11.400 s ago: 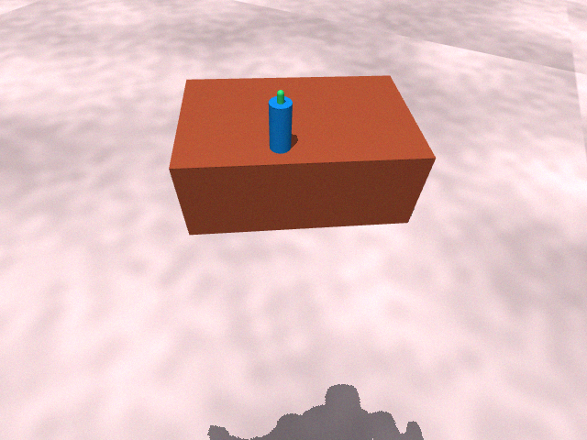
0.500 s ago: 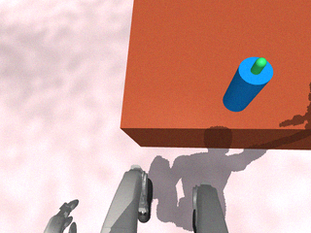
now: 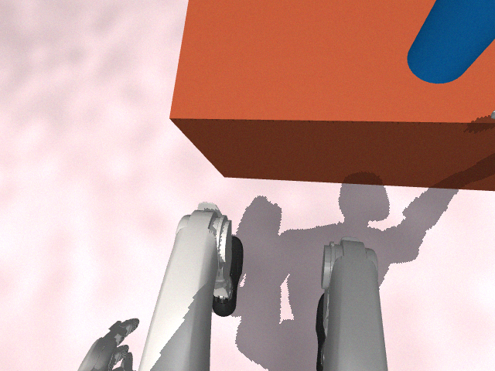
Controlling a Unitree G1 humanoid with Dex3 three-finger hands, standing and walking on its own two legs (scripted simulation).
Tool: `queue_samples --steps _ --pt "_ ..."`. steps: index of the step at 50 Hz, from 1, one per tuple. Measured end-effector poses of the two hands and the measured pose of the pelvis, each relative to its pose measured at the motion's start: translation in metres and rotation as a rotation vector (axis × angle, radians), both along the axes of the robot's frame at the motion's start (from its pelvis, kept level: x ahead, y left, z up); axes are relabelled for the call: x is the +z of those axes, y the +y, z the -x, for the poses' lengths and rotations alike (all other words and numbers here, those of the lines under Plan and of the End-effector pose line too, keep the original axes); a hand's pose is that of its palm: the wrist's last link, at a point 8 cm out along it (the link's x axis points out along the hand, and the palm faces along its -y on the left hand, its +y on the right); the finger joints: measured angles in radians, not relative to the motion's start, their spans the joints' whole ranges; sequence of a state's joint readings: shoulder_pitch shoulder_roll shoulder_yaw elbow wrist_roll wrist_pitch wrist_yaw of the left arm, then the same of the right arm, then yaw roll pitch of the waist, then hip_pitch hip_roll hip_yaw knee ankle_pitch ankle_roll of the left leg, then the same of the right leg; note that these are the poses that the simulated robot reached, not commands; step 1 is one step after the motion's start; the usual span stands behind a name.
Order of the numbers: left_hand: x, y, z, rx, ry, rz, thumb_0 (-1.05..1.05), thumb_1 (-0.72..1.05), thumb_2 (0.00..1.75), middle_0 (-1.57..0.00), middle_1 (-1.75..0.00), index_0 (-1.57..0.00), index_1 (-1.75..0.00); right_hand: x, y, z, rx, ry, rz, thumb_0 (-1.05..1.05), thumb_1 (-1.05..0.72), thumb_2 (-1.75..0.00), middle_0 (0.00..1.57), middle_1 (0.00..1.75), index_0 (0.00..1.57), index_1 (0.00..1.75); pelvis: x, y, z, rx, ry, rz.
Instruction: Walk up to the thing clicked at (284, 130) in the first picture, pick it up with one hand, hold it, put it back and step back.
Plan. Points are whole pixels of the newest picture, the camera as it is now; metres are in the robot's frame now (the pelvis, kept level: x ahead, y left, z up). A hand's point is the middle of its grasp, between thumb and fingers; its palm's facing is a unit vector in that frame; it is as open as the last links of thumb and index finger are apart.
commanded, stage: close in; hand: right
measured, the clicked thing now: out of the picture +0.59 -0.20 +0.08
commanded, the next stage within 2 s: rest palm in 0.44 s
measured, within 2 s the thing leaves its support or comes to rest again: neither
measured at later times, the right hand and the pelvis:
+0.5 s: hand out of the picture +0.56 -0.24 +0.03, palm faces +0.18 +0.98 -0.02, open 17.6 cm; pelvis +0.01 +0.00 +0.01, yaw -2 degrees
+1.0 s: hand (482, 34) +0.57 -0.22 +0.04, palm faces +0.20 +0.98 -0.03, open 15.9 cm; pelvis +0.01 +0.01 +0.01, yaw -3 degrees
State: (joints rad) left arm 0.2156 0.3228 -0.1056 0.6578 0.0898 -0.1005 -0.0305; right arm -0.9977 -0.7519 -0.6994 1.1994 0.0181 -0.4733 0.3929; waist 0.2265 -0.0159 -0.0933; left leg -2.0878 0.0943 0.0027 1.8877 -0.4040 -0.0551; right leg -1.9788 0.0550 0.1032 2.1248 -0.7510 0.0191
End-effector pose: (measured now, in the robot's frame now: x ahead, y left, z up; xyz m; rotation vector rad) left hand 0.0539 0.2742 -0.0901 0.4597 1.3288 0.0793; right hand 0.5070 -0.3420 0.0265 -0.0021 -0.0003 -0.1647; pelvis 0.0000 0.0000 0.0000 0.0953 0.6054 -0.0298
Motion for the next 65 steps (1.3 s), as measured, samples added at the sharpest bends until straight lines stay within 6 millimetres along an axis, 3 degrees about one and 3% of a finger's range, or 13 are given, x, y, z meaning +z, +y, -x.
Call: queue_samples --steps 6,16,26,39,47,65 --pt "-0.01 -0.002 0.021 0.041 0.025 0.005 0.01 0.9 0.89 -0.22 -0.3 -0.22 -0.3 -0.001 0.026 -0.004 0.025 0.017 0.033 -0.01 0.45 -0.06 0.07 0.04 0.06 0.05 -0.01 -0.001 0.009 -0.007 -0.015 0.003" --pt "0.005 0.003 0.026 0.087 0.008 0.01 0.01 0.91 0.88 -0.21 -0.3 -0.22 -0.3 0.027 0.049 -0.022 -0.014 0.036 0.023 -0.01 0.49 -0.05 0.06 0.04 0.06 0.04 0.006 0.002 0.002 -0.006 0.008 0.027" --pt "0.01 0.01 0.003 0.073 0.036 0.011 0.01 0.91 0.88 -0.21 -0.3 -0.22 -0.3 0.009 0.058 -0.025 -0.02 0.051 0.008 -0.01 0.57 -0.04 0.05 0.05 0.05 0.05 0.015 0.004 -0.012 -0.013 0.036 0.037" --pt "0.005 0.011 -0.036 0.035 0.001 0.02 0.01 0.87 0.93 -0.21 -0.3 -0.19 -0.32 0.012 0.07 -0.027 -0.015 0.038 0.02 -0.01 0.5 -0.04 0.06 0.04 0.06 0.04 0.019 0.004 -0.02 -0.024 0.039 0.042" --pt "-0.002 0.01 -0.034 0.041 -0.008 0.038 0.01 0.88 0.92 -0.21 -0.3 -0.2 -0.32 0.013 0.076 -0.027 -0.03 0.038 0.01 -0.01 0.45 -0.03 0.26 0.11 0.25 0.11 0.015 0.007 -0.015 -0.02 0.033 0.051" --pt "0.004 0.006 0.004 0.082 0.084 0.016 0.01 0.89 0.9 -0.21 -0.3 -0.2 -0.31 0.015 0.084 -0.042 -0.029 0.036 0.021 -0.01 0.35 -0.14 0.66 0.36 0.65 0.37 0.013 0.003 -0.01 -0.019 0.034 0.042"
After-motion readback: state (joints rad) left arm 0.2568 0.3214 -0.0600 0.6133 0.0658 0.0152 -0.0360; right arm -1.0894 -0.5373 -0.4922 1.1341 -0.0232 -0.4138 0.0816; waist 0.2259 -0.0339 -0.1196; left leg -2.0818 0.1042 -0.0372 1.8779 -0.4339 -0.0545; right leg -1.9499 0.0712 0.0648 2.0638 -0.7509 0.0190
